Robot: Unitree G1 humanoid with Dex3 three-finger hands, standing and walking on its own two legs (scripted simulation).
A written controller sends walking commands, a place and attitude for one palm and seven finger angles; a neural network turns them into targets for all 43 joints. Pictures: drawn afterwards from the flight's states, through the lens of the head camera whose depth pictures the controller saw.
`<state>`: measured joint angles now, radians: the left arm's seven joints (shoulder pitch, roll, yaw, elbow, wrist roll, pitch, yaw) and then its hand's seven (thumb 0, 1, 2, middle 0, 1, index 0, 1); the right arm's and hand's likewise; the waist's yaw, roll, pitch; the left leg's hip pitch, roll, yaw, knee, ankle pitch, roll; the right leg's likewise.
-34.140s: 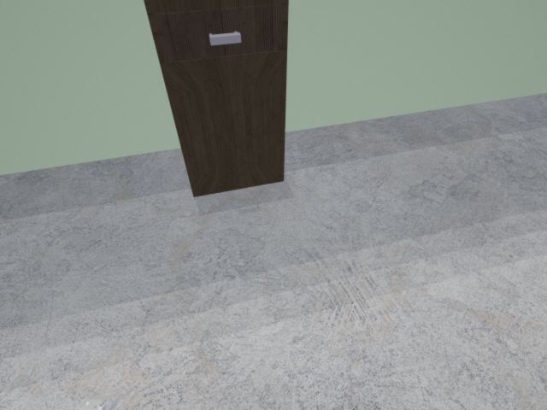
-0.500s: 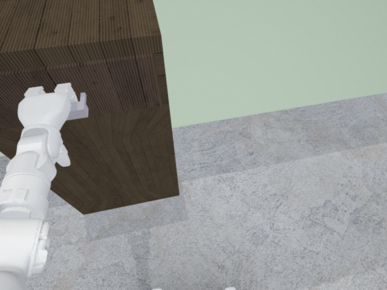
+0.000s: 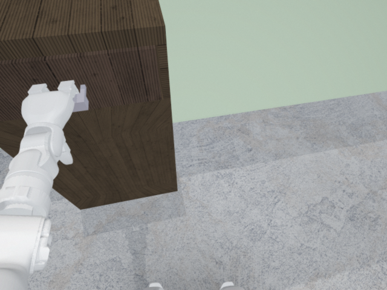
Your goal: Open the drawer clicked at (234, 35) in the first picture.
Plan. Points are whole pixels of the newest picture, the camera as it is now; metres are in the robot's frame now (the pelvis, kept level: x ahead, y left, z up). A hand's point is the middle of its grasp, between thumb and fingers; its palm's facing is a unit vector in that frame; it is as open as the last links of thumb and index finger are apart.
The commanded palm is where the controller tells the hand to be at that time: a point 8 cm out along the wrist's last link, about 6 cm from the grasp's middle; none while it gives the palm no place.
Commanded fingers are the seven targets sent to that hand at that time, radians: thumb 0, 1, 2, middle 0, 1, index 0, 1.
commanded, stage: lower the fingers behind the handle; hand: left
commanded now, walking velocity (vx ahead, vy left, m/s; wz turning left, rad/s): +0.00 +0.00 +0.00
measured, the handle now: (61, 97) +0.52 +0.29 +0.06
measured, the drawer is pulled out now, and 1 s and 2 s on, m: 0.00 0.01 0.11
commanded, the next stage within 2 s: close the thumb around the handle in 0.22 s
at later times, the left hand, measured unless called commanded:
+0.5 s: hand (61, 124) +0.46 +0.28 +0.04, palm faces -0.05 +0.00 -1.00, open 13.1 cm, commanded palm +0.43 +0.27 +0.10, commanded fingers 0.00 0.06 0.54 -0.34 -1.26 -0.34 -1.26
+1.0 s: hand (62, 123) +0.46 +0.28 +0.04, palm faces -0.05 +0.00 -1.00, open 6.3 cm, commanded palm +0.43 +0.28 +0.10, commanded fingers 0.00 0.90 0.90 -0.40 -1.35 -0.40 -1.35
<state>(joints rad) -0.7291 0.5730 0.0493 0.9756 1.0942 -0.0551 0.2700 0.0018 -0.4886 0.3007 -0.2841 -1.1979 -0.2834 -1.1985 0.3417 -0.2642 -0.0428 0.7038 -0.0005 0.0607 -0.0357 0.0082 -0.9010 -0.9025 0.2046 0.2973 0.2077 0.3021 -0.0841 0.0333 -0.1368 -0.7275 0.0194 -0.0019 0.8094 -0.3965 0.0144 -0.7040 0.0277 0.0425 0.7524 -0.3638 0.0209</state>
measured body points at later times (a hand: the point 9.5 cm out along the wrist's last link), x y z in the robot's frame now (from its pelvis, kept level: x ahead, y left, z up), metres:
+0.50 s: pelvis +0.00 +0.00 +0.00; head +0.09 +0.00 +0.44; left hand +0.45 +0.28 +0.10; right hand +0.03 -0.27 -0.13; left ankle -0.01 +0.11 -0.70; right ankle -0.01 -0.14 -0.70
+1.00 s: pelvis +0.01 -0.01 +0.00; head +0.10 -0.01 +0.44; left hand +0.46 +0.28 +0.10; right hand +0.05 -0.28 -0.12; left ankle -0.01 +0.11 -0.70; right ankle -0.01 -0.14 -0.70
